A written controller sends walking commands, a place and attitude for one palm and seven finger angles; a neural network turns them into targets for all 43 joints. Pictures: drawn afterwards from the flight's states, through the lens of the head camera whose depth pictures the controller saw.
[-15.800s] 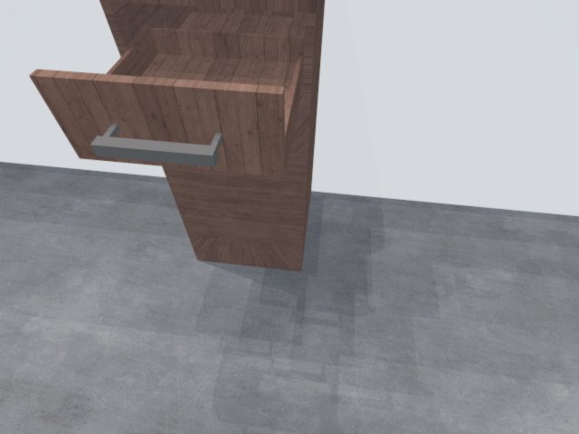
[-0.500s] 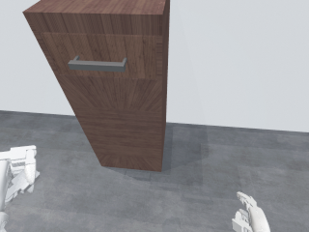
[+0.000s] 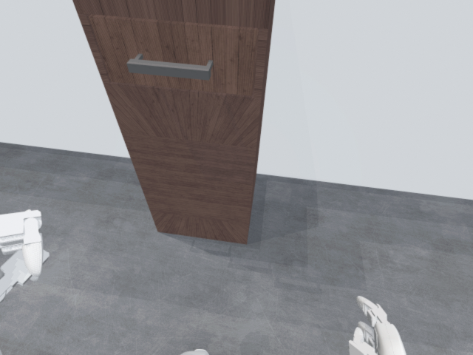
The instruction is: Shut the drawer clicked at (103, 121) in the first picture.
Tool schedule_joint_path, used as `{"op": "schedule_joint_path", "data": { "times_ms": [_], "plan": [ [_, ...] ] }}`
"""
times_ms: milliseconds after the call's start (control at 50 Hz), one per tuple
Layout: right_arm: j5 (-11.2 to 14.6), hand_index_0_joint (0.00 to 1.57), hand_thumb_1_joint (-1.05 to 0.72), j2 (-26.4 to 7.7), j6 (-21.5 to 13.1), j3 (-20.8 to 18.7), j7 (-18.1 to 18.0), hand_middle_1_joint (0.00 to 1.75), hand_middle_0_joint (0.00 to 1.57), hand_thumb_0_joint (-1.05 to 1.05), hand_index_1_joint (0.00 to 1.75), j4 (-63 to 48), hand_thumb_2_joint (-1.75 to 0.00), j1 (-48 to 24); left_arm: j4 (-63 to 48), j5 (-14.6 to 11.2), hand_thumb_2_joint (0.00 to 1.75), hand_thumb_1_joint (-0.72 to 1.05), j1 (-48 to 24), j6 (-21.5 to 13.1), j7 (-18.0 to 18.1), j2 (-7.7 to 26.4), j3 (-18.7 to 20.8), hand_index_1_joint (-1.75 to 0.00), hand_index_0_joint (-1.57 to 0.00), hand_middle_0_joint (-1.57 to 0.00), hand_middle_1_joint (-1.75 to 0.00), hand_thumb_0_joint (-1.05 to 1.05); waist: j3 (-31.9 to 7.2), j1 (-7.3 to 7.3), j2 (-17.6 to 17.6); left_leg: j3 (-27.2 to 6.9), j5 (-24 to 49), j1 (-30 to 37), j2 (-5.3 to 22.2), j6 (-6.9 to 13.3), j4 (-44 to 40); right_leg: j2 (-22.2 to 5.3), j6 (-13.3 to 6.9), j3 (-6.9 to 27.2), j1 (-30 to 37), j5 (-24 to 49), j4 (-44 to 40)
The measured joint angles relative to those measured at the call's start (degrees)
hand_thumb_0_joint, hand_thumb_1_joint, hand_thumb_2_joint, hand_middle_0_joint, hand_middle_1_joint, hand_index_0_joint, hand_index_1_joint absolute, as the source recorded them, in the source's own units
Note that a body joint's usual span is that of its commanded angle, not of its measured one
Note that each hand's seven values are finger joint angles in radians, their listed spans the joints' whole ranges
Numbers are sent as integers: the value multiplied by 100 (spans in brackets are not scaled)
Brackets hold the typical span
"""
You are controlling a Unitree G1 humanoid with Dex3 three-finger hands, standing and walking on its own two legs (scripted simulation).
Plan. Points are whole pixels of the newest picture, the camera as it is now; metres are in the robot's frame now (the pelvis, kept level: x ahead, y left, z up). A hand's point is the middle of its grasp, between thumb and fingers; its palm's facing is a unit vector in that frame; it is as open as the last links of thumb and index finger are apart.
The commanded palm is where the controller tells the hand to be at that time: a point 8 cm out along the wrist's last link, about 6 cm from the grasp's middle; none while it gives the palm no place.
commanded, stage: step back with the hand held close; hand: left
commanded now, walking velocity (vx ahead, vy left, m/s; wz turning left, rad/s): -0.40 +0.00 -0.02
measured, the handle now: (171, 65) +0.70 +0.20 +0.13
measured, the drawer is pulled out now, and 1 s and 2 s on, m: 0.00 0.00 0.00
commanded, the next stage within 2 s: stop stepping back and stand still in 0.56 s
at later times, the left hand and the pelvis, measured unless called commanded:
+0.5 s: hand (13, 322) +0.12 +0.22 +0.19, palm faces +0.31 -0.85 -0.42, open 3.3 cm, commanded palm +0.07 +0.27 +0.19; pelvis -0.08 +0.00 +0.00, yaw -4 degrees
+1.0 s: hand out of the picture -0.01 +0.24 +0.19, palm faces +0.36 -0.84 -0.41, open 3.2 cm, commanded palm -0.05 +0.28 +0.19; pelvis -0.20 +0.01 +0.01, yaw -5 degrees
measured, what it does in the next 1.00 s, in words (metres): walks backwards: right foot, then left foot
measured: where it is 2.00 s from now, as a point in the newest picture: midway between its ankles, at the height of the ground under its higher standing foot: outside the picture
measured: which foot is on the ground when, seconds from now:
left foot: down 0.00-0.42, up 0.44-0.58, down 0.60-0.86, up 0.88-1.00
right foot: down 0.00-0.20, up 0.22-0.40, down 0.42-0.62, up 0.64-0.84, down 0.86-1.00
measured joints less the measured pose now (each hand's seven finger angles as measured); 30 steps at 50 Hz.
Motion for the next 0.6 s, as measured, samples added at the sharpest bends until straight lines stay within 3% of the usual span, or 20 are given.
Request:
{"op": "schedule_joint_path", "data": {
  "times_ms": [160,220,260,320,360,420,460,500,540,580,600],
  "plan": [
    [-39,21,-91,-108,-23,-78,33,30,21,1,30,272,-89,-76,-95,-30,90,88,-169,-128,125,-84,-88,-160,-141,-141,-160,2,1,53,-55,-77,-744,-344,-107,-124,491,-6,16,90,-248,209,151],
    [-34,21,-91,-119,-13,-86,-6,30,21,1,30,272,-89,-131,-105,-46,90,88,-290,-126,138,-33,-75,-160,-141,-141,-160,2,60,-9,-64,-55,-264,-401,-75,4,391,39,24,118,-450,-333,475],
    [-76,21,-91,-40,-97,-116,-21,30,21,1,30,239,-89,-133,-120,-36,90,88,-342,-112,112,93,34,-160,-141,-141,-160,2,86,-95,5,-110,302,-430,19,100,183,261,-5,194,-676,-994,1404],
    [-100,20,-91,170,-231,-131,78,30,20,1,30,274,-89,-77,-192,-102,90,88,-267,-158,102,320,222,-160,-141,-141,-160,2,10,-129,-38,-154,712,-426,111,62,-157,443,-85,162,-600,-1549,2354],
    [-111,20,-91,255,-295,-86,151,30,20,1,30,291,-89,-35,-260,-175,90,88,-112,-175,111,338,267,-160,-141,-141,-160,2,-122,-103,-52,-137,841,-440,172,4,-413,426,-148,16,-216,-1791,2016],
    [-135,21,-91,341,-352,8,230,30,21,1,30,273,-89,-46,-372,-261,90,88,70,-180,74,356,287,-160,-141,-141,-160,2,-295,-4,-178,12,910,-608,176,-114,-619,263,-307,-103,617,-1756,380],
    [-160,21,-91,308,-303,35,239,30,21,1,30,364,-89,-215,-365,-230,90,88,4,-218,25,262,180,-160,-141,-141,-160,2,-177,134,-182,25,100,-806,160,-303,-56,234,-274,-8,594,-791,44],
    [-150,21,-91,271,-192,34,222,30,21,1,30,537,-89,-243,-288,-165,90,88,-87,-151,-21,179,-28,-160,-141,-141,-160,2,-197,172,-233,-45,-711,-905,-36,-368,1041,154,-204,62,556,-658,59],
    [-132,21,-91,266,-63,51,181,30,21,1,30,612,-89,-205,-219,-113,90,88,-126,-48,-56,110,-116,-160,-141,-141,-160,2,-286,159,-381,59,-1055,-713,-157,-377,1522,30,-150,139,538,-636,-20],
    [-118,21,-91,228,21,98,96,30,21,1,30,555,-89,-187,-184,-87,90,88,-141,35,-61,81,-92,-160,-141,-141,-160,1,-309,89,-475,144,-843,-196,-173,-354,893,-42,-99,175,476,-574,-59],
    [-103,21,-91,166,33,109,61,30,21,1,30,468,-89,-181,-211,-94,90,88,-150,70,-63,84,-69,-160,-141,-141,-160,1,-288,43,-429,145,-128,127,-110,-314,285,-13,-71,146,404,-556,1]
  ]
}}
